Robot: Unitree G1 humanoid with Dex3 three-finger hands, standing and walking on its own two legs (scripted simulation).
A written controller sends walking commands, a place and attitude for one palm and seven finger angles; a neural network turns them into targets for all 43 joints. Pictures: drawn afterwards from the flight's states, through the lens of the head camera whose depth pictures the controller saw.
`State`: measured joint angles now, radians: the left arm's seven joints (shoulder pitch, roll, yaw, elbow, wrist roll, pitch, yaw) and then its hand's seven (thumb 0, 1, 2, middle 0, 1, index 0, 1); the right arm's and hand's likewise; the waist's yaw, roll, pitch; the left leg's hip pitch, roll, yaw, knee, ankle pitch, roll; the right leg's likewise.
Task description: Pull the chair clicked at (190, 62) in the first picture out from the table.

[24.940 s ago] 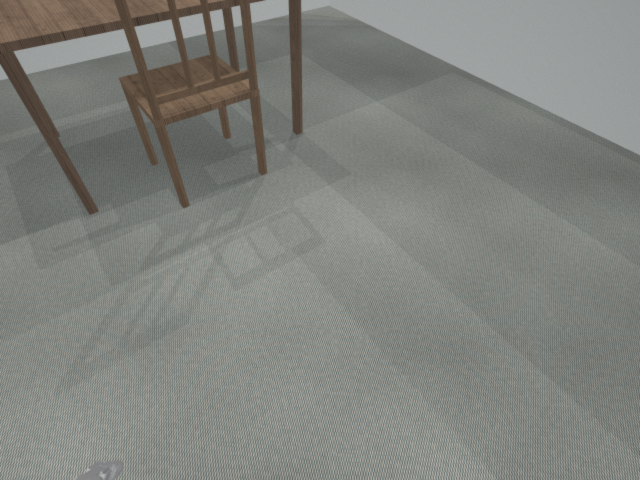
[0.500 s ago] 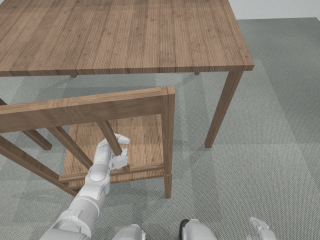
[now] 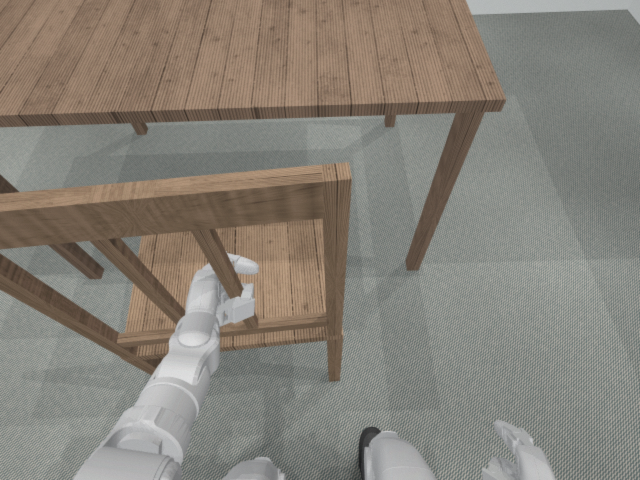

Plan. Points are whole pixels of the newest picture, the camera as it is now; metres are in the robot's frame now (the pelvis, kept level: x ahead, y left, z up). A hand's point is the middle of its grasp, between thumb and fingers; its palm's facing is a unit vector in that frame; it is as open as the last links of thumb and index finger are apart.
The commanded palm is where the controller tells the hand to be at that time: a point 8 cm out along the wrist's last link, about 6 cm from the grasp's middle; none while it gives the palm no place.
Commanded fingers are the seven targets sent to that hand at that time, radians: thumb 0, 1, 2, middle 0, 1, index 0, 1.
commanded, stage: step backward, pulling the chair out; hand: left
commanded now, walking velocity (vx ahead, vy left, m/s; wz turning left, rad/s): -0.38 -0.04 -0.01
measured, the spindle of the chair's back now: (157, 293) +0.36 +0.24 -0.06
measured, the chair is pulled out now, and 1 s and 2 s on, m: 0.18 0.43 0.62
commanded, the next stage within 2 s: stop walking, hand still on the chair in 1.18 s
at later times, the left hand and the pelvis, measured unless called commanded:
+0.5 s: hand (238, 378) +0.24 +0.11 -0.06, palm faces -0.01 -0.98 -0.19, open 5.3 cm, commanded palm +0.22 +0.16 -0.06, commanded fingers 0.00 0.90 0.90 -0.50 -1.45 -0.50 -1.45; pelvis -0.10 +0.00 +0.01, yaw -4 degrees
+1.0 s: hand out of the picture +0.10 +0.12 -0.06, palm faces -0.04 -0.99 -0.15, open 5.3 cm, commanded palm +0.08 +0.17 -0.06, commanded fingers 0.00 0.90 0.90 -0.50 -1.45 -0.50 -1.45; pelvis -0.24 +0.02 +0.01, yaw -2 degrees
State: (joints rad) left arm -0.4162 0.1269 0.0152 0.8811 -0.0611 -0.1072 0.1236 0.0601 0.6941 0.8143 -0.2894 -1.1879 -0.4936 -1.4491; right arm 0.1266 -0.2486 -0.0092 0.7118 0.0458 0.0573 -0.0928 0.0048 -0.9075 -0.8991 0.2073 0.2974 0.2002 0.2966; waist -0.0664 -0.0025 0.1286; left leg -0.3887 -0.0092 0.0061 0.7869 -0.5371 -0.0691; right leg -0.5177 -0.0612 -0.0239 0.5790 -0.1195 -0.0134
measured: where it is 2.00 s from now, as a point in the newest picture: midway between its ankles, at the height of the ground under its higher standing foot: outside the picture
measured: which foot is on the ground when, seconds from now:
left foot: up 0.00-0.04, down 0.06-0.36, up 0.38-0.66, down 0.68-0.90, up 0.92-1.00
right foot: down 0.00-0.10, up 0.12-0.28, down 0.30-0.68, up 0.70-0.86, down 0.88-1.00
